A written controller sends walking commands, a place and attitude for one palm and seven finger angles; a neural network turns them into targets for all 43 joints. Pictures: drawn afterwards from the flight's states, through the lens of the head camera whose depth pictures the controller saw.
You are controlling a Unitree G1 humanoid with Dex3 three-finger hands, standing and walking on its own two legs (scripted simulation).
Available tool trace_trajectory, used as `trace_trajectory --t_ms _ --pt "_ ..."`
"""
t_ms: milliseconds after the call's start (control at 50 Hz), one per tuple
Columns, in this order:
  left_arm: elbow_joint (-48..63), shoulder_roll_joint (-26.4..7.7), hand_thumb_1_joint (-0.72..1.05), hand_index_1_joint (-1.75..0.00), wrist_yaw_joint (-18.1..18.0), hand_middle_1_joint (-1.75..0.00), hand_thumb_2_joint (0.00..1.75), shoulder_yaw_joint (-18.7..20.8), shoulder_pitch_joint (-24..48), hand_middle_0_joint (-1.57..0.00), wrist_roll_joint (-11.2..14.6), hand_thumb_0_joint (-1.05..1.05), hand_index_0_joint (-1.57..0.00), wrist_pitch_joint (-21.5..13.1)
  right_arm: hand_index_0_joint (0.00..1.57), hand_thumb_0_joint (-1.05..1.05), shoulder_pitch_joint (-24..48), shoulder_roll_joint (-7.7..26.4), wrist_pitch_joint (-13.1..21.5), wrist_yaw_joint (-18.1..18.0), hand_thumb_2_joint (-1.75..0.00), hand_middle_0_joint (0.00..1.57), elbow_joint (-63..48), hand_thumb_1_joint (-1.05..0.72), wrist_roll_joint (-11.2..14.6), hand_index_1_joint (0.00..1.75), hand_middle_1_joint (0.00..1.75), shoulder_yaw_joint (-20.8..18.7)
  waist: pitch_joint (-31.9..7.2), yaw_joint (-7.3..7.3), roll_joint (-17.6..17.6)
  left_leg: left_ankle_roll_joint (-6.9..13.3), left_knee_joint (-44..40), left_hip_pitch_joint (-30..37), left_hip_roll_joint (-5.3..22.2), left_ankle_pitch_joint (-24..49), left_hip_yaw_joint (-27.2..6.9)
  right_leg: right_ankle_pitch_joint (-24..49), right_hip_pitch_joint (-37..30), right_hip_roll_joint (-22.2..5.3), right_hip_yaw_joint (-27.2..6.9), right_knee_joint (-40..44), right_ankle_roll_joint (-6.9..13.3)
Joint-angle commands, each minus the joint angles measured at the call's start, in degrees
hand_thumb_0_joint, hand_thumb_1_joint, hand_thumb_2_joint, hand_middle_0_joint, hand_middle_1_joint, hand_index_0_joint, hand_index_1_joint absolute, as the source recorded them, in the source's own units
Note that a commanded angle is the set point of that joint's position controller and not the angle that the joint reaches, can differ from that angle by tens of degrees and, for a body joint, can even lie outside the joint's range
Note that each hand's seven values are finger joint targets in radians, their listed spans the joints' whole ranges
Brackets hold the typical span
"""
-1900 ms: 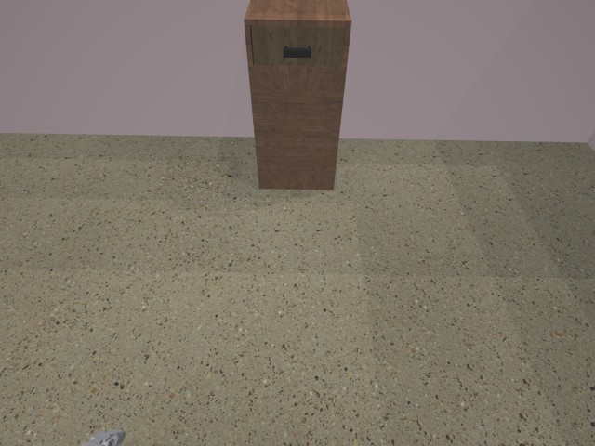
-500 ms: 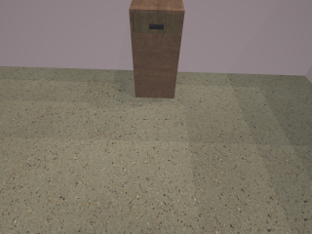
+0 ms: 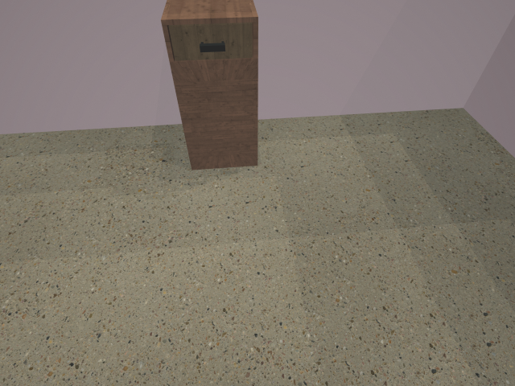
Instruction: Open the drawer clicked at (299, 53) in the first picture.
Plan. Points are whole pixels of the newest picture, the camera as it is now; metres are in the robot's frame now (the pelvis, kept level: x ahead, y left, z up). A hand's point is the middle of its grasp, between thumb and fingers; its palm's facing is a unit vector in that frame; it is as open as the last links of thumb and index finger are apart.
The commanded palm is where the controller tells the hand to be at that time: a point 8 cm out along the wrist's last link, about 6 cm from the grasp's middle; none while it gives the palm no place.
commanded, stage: walk to a spot facing it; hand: left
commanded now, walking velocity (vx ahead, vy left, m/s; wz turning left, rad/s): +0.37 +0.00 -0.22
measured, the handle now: (212, 45) +1.36 +0.28 -0.05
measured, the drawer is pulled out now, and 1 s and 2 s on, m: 0.00 0.00 0.00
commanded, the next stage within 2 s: turn to face it in 1.20 s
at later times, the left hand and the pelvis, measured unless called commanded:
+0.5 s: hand out of the picture +0.10 +0.21 -0.19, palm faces +0.03 -0.99 -0.12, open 7.4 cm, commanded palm none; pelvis +0.20 +0.05 -0.02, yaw -5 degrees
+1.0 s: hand (200, 224) +0.52 +0.18 -0.16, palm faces -0.30 -0.95 -0.13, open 7.4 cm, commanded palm none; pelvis +0.38 +0.05 +0.01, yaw -17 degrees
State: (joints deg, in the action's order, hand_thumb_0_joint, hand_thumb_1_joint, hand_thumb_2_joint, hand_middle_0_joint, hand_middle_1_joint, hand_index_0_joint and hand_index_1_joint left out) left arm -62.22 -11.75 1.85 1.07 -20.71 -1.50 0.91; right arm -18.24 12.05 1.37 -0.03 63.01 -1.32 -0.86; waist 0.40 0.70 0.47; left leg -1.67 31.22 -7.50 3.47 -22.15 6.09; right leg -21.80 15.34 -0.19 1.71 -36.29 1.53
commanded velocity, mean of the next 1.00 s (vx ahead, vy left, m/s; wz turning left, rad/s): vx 0.36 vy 0.00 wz -0.32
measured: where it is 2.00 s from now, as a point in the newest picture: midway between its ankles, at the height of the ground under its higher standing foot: (291, 286)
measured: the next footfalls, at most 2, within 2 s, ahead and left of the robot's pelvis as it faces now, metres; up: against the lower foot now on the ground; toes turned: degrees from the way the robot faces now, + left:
left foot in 0.46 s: +0.34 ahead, +0.13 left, +0.00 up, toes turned +4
right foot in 1.16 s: +0.55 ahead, -0.13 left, +0.00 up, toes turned -30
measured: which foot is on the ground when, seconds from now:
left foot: down 0.00-0.02, up 0.04-0.44, down 0.46-1.00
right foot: down 0.00-0.46, up 0.48-1.00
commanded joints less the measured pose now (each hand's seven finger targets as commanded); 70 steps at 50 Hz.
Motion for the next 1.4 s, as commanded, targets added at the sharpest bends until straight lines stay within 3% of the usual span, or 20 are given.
trace_trajectory --t_ms 0,80,160,340,400,420,440,460,520,600,780,980,1060,1100,1120,1140,1160,1240,1280,1380 --pt "-1.4 -13.5 0.9 -0.3 -1.9 -0.3 0.9 3.8 -17.8 -0.2 0.3 0.0 -0.2 -4.2 0.2 0.0 9.0 4.4 2.2 -0.1 -0.9 0.2 -7.7 -0.9 0.5 0.3 0.3 -1.2 2.4 7.81 20.6 1.5 27.5 -34.0 -1.7 -10.1 2.0 8.4 -22.1 -20.7 -34.1 24.3 8.5" --pt "-0.3 -7.1 0.9 -0.3 -2.9 -0.3 0.9 2.3 -11.7 -0.2 0.3 0.0 -0.2 -4.7 0.2 0.0 9.7 3.9 2.1 0.4 -0.9 0.2 -5.6 -0.9 0.1 0.3 0.3 -2.2 7.4 3.2 1.5 1.6 34.1 -34.1 3.9 0.5 -4.1 12.7 -13.8 -17.7 -25.4 23.3 11.6" --pt "-0.6 -4.3 0.9 -0.3 -3.1 -0.3 0.9 1.6 -11.0 -0.2 0.2 0.0 -0.2 -5.5 0.2 0.0 7.5 1.3 0.9 0.9 -0.9 0.2 -5.3 -0.9 0.0 0.3 0.3 -2.3 6.3 0.38 4.7 -0.1 30.6 -32.2 3.6 8.0 -1.9 22.1 -11.8 -13.0 -15.0 24.5 9.1" --pt "-2.3 -4.3 0.9 -0.3 -3.9 -0.3 0.9 2.1 -11.0 -0.2 -0.1 0.0 -0.2 -5.6 0.2 0.0 15.4 -0.2 2.0 1.8 -0.9 0.2 -9.6 -0.9 0.7 0.3 0.3 -2.2 8.3 1.12 7.0 2.0 9.1 -21.5 1.5 12.8 0.8 32.8 -10.8 -11.6 -9.4 23.1 6.9" --pt "-1.8 -5.2 0.9 -0.3 -3.7 -0.3 0.9 2.7 -8.4 -0.2 0.1 0.0 -0.2 -5.5 0.2 0.0 -0.6 2.8 2.7 0.5 -0.9 0.2 -4.9 -0.9 0.1 0.3 0.3 -3.3 0.4 -5.93 4.5 3.7 1.6 -0.4 -1.7 14.1 1.3 41.3 -7.3 -8.4 -5.9 4.5 5.0" --pt "-1.5 -3.3 0.9 -0.3 -3.3 -0.3 0.9 2.8 -10.2 -0.2 0.5 0.0 -0.2 -5.5 0.2 0.0 -9.2 7.2 2.9 -0.2 -0.9 0.2 -2.6 -0.9 -0.5 0.3 0.3 -4.3 -6.8 -8.49 -2.7 5.3 -0.2 13.3 4.6 13.0 -6.2 30.2 -0.6 -5.1 -4.2 -9.0 3.5" --pt "-0.8 0.3 0.9 -0.3 -2.6 -0.3 0.9 2.4 -14.6 -0.2 1.2 0.0 -0.2 -5.2 0.2 0.0 -13.9 13.3 3.1 -0.6 -0.9 0.2 -1.6 -0.9 -1.1 0.3 0.3 -5.7 -12.9 -7.33 -18.8 10.2 -8.9 23.3 21.6 9.3 -29.8 -6.1 12.8 3.2 1.0 -29.3 1.1" --pt "0.8 -0.8 0.9 -0.3 -2.8 -0.3 0.9 2.3 -11.1 -0.2 0.7 0.0 -0.2 -5.3 0.2 0.0 -13.0 12.9 2.5 -0.7 -0.9 0.2 -1.8 -0.9 0.0 0.3 0.3 -5.3 -11.6 -6.79 -16.3 11.8 -16.6 18.2 24.4 3.5 -37.7 -9.4 16.1 2.1 -4.3 -38.9 2.1" --pt "1.5 0.2 0.9 -0.3 -1.8 -0.3 0.9 2.6 -3.3 -0.2 -0.2 0.0 -0.2 -4.0 0.2 0.0 -0.1 3.3 3.0 -0.9 -0.9 0.2 -4.5 -0.9 0.0 0.3 0.3 -3.1 4.8 -2.05 -5.4 9.1 -21.7 -5.4 19.2 -5.7 -23.2 3.4 18.5 -5.3 -4.4 -41.6 1.5" --pt "1.1 2.6 0.9 -0.3 -1.2 -0.3 0.9 2.8 -6.2 -0.2 -0.6 0.0 -0.2 -1.4 0.2 0.0 -0.1 0.5 4.4 -1.2 -0.9 0.2 -3.6 -0.9 0.2 0.3 0.3 -2.4 3.8 1.78 -4.8 7.0 -22.3 -11.4 14.4 4.3 -8.3 9.0 14.9 -6.1 -3.4 -36.5 0.1" --pt "6.6 0.0 0.9 -0.3 -0.3 -0.3 0.9 4.0 7.1 -0.2 -0.7 0.0 -0.2 0.0 0.2 0.0 -8.2 1.5 5.1 -1.9 -0.9 0.2 -1.8 -0.9 0.7 0.3 0.3 -2.6 6.5 -0.8 -4.1 5.3 -22.9 3.3 14.5 17.5 -1.5 17.7 30.2 -7.6 -2.0 -27.8 -2.5" --pt "11.4 1.6 0.9 -0.3 0.5 -0.3 0.9 2.7 21.1 -0.2 -0.2 0.0 -0.2 -0.9 0.2 0.0 -17.6 1.5 4.0 -2.1 -0.9 0.2 1.8 -0.9 -0.4 0.3 0.3 -2.0 9.8 -5.3 -6.4 8.0 -18.8 12.9 16.3 34.3 5.7 12.0 27.3 -5.0 6.0 -8.6 -0.1" --pt "10.5 0.9 0.9 -0.3 0.2 -0.3 0.9 2.8 15.6 -0.2 -0.3 0.0 -0.2 -2.1 0.2 0.0 -16.4 3.7 3.7 -2.1 -0.9 0.2 1.4 -0.9 -0.3 0.3 0.3 -2.6 3.9 -2.07 -8.6 7.2 -6.1 16.4 16.6 63.3 10.9 5.3 15.2 0.8 10.7 -1.2 3.5" --pt "6.6 -2.2 0.9 -0.3 -0.2 -0.3 0.9 3.9 2.8 -0.2 -0.7 0.0 -0.2 -3.2 0.2 0.0 -12.8 5.5 3.4 -1.8 -0.9 0.2 -0.2 -0.9 0.3 0.3 0.3 -3.1 -4.1 4.3 -7.8 4.3 11.5 9.6 14.6 62.4 13.2 11.2 -4.4 2.7 11.0 5.4 5.0" --pt "4.5 -7.6 0.9 -0.3 -0.7 -0.3 0.9 5.2 -4.7 -0.2 -0.8 0.0 -0.2 -3.9 0.2 0.0 -12.6 4.1 3.4 -0.9 -0.9 0.2 -1.4 -0.9 1.2 0.3 0.3 -2.9 -11.1 7.48 -0.5 2.0 27.3 -6.4 12.4 42.6 13.3 17.0 -24.0 -6.6 0.0 6.4 8.7" --pt "3.6 -13.3 0.9 -0.3 -1.6 -0.3 0.9 6.5 -10.0 -0.2 0.1 0.0 -0.2 -4.3 0.2 0.0 -12.1 0.3 3.8 -1.0 -0.9 0.2 -3.8 -0.9 1.7 0.3 0.3 -2.4 -17.7 7.39 10.6 -1.6 47.3 -25.3 0.9 -9.3 9.4 34.6 -37.3 -23.7 -29.9 9.9 16.9" --pt "3.5 -14.7 0.9 -0.3 -2.2 -0.3 0.9 6.8 -8.4 -0.2 1.3 0.0 -0.2 -3.8 0.2 0.0 -6.9 1.4 3.6 -1.4 -0.9 0.2 -5.2 -0.9 1.6 0.3 0.3 -2.6 -16.6 6.97 5.6 -0.3 53.9 -29.7 1.3 -10.6 -0.4 41.0 -35.6 -24.9 -30.4 13.8 19.0" --pt "5.1 -5.1 0.9 -0.3 -2.9 -0.3 0.9 3.7 3.0 -0.2 0.8 0.0 -0.2 -4.7 0.2 0.0 -3.6 -1.4 1.3 -1.3 -0.9 0.2 -4.8 -0.9 0.1 0.3 0.3 -2.6 2.0 -0.6 -2.3 -0.4 45.1 -24.9 7.7 2.5 -4.4 35.2 -4.1 -17.6 -11.6 19.8 10.7" --pt "5.1 -3.4 0.9 -0.3 -3.2 -0.3 0.9 3.3 5.1 -0.2 0.0 0.0 -0.2 -5.4 0.2 0.0 -7.8 -2.9 0.2 -1.0 -0.9 0.2 -3.5 -0.9 -0.2 0.3 0.3 -2.5 1.9 -3.68 -0.1 -0.9 39.4 -21.8 6.9 3.9 -3.8 37.0 0.1 -14.6 -6.0 20.3 9.4" --pt "4.4 -3.2 0.9 -0.3 -3.0 -0.3 0.9 2.3 5.4 -0.2 0.4 0.0 -0.2 -5.5 0.2 0.0 -3.6 -3.2 -0.7 -0.2 -0.9 0.2 -4.5 -0.9 0.4 0.3 0.3 -1.7 0.2 -3.61 6.7 -1.3 22.6 -19.6 5.1 10.4 -1.9 42.0 -2.3 -11.9 2.2 19.1 7.2"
